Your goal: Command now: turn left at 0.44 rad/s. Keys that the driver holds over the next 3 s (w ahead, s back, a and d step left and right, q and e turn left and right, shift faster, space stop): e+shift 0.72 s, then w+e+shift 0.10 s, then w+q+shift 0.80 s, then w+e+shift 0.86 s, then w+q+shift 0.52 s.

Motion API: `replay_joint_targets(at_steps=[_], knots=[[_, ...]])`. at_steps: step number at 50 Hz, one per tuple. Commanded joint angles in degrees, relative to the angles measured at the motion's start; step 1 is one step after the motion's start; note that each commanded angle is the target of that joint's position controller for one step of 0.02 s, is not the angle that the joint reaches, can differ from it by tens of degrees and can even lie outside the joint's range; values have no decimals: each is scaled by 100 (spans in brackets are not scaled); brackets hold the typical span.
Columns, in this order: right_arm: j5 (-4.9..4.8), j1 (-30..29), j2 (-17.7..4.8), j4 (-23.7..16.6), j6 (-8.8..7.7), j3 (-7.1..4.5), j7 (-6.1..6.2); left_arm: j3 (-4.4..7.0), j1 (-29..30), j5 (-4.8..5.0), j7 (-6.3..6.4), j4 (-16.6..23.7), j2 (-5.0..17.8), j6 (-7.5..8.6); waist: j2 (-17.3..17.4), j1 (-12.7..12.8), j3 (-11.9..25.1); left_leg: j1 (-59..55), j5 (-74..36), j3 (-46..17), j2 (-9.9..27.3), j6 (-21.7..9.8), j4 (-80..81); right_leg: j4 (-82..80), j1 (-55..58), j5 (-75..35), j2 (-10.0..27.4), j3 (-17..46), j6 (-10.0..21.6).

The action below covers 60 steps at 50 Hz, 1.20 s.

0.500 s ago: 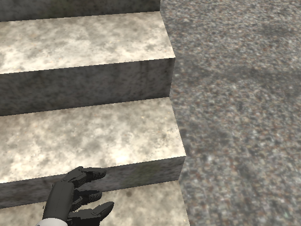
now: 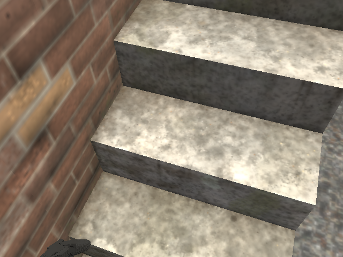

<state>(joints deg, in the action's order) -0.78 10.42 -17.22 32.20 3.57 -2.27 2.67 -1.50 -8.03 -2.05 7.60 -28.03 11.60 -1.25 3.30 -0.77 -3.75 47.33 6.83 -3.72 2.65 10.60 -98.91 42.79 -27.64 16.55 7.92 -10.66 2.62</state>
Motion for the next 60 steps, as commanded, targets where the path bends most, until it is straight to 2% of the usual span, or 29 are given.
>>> replay_joint_targets(at_steps=[1,6,10,11,12,13,14,16,17,18,19,22,25,31,32,35,36,37,38,40,42,44,45,47,48,49,55,57,60], knots=[[43,71,41,-408,38,109,104,275,-52,93,-3,482,775,147,-1231,112,1028,320,186,-491,161,-197,6,-1132,1151,30,1584,2412,1446],[98,784,159,259,28,211,-95,496,390,390,-205,454,751,66,-1036,-79,1207,-2538,-1174,439,278,-984,5010,420,-176,153,589,1527,499],[97,613,397,914,7,186,-133,404,-91,305,-283,199,-119,-29,366,378,-18,-4108,-4717,301,518,-1250,9729,3200,-1370,971,-253,1062,-171],[456,696,341,972,-47,252,-86,318,-213,345,-380,-16,-501,-50,1022,226,69,-4806,-6602,125,767,-1136,9037,5461,-2482,2665,-819,1121,-288],[568,931,-547,925,-111,51,-77,313,-527,401,-472,-52,-716,66,1503,225,698,-5168,-10530,110,1389,-942,6816,8212,-3785,3291,-1343,1257,-661],[414,1407,-1047,1077,-110,-178,-184,310,-1134,404,-552,-104,-436,188,1382,264,1209,-5304,-9969,-222,2232,-1749,6600,9119,-4098,2913,-1293,1659,-854],[415,984,-1013,972,47,-149,-228,378,-753,276,-580,-57,-155,232,972,358,785,-5610,-8019,-92,1861,-1969,6579,9468,-4928,2524,-1427,1859,-967],[382,255,-787,551,211,-108,-127,265,304,247,-539,262,170,145,1309,403,484,-5535,-6279,302,1722,-2438,6972,8169,-5359,2447,-1104,1406,-1012],[486,183,-198,539,238,96,87,216,799,230,-507,296,-8,31,573,204,478,-5499,-5475,546,1694,-2314,7394,8703,-5407,1868,-1129,1442,-1005],[249,-35,-866,273,87,-76,251,184,399,184,-491,556,69,-94,1591,598,531,-4951,-5488,-63,3020,-2649,7865,8718,-4951,2154,-485,1692,-1179],[182,-22,-975,196,-48,-105,354,178,204,66,-406,628,120,-234,1497,523,730,-5400,-4376,-575,3681,-2827,8039,9329,-5477,2476,-333,2245,-1274],[301,514,-424,147,62,69,495,371,801,28,-340,671,511,-381,237,48,118,-5107,-2756,314,2228,-2285,7881,8556,-5159,1297,-672,1524,-1438],[358,982,-744,282,90,-65,568,157,821,107,-412,911,-38,-265,405,90,287,-5221,-3134,824,1944,-2133,7887,8099,-4963,1347,-630,1284,-1200],[149,503,-1170,210,104,-319,504,-45,968,128,-654,1184,-164,1,75,312,572,-5565,-2771,1349,1861,-1966,7997,5591,-4502,1351,-54,1145,-795],[36,224,-1449,233,175,-389,438,-196,1008,225,-699,1213,-407,-20,547,412,727,-4943,-3911,1552,1851,-1970,8262,4186,-3145,3313,-399,780,-337],[32,-307,-1726,333,282,-401,221,230,-345,275,-574,670,622,-18,157,1064,2022,-4988,-8186,2102,1394,-1685,6461,2280,-493,1692,-1498,357,336],[15,-693,-1583,206,202,-358,147,463,-1764,244,-422,157,995,22,-436,1708,2310,-3372,-6699,1942,941,-1470,4936,1558,1185,1011,-1527,1396,762],[340,-1101,-704,-411,-75,-217,-227,522,-1588,105,-198,32,955,-212,-2447,1477,2063,-1640,394,1740,-257,-1438,3126,-593,1823,2092,-930,3909,1255],[525,-1402,73,-759,-284,135,-616,517,-1072,-21,21,408,1161,-268,-2743,1096,1693,-1162,1297,580,-704,-1370,789,-1796,598,2748,-340,5544,1405],[595,-909,500,-811,-367,285,-713,465,-460,-328,19,388,778,-270,-1508,379,906,-1069,1505,-429,-785,-1344,-33,-957,-906,2372,-736,4975,845],[596,283,533,-324,-386,307,-460,451,111,-345,-244,97,483,-98,-828,-281,839,-1213,574,302,-903,-1255,-439,235,-1067,1571,-957,3561,761],[597,-261,414,-281,-478,250,-278,387,-519,-177,-427,-378,261,143,-720,160,998,-433,518,466,-962,-1140,-1504,199,-294,933,-807,3295,978],[303,-88,121,-202,-593,234,-448,256,-1162,301,-516,-432,157,447,-246,300,1351,-299,1014,354,-1016,-1183,-2041,25,362,1240,-410,4117,927],[62,-320,359,-489,-598,290,-468,225,-882,164,-562,-467,156,682,-652,153,1113,601,1443,-49,-788,-1259,-2061,-183,668,1442,-60,4218,918],[248,-1148,726,-712,-450,284,-258,468,-587,-244,-541,-781,534,610,-823,126,412,722,1215,-128,-893,-1224,-1874,-356,2,813,-170,3446,892],[220,-946,520,-674,-325,231,-169,426,-373,-319,-554,-705,449,577,-609,-3,422,495,865,-113,-1004,-1197,-1845,-492,-307,1004,-52,3317,904],[155,-191,98,-632,75,-43,-49,452,609,-298,-521,-408,651,774,-766,-562,765,20,190,-477,-752,-1090,-1497,-1156,-440,498,837,2881,690],[11,65,-7,-505,163,-42,-136,358,1069,-307,-475,-352,594,783,-619,-890,613,-1122,607,420,-314,-1181,2241,-1343,-751,731,574,1926,332],[-232,1077,95,52,18,-126,-273,250,511,-248,-387,-579,413,654,-1115,-772,1057,-3348,818,1246,-580,-1744,5296,-192,-213,-1065,386,995,718]])
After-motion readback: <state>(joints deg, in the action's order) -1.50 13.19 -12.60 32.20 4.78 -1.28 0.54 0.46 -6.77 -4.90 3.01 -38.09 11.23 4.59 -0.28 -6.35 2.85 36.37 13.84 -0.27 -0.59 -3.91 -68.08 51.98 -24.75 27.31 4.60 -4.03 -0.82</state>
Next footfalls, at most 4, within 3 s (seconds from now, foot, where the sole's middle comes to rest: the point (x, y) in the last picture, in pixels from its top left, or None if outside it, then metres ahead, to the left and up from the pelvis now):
0.22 left None -0.05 0.24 -0.94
0.68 right None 0.06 -0.08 -0.74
1.22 left None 0.19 0.14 -0.74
1.70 right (222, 251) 0.39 -0.11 -0.55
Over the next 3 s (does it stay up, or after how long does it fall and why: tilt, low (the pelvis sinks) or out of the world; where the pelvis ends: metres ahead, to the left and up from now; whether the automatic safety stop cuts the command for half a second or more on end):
stays up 1.05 -0.24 0.74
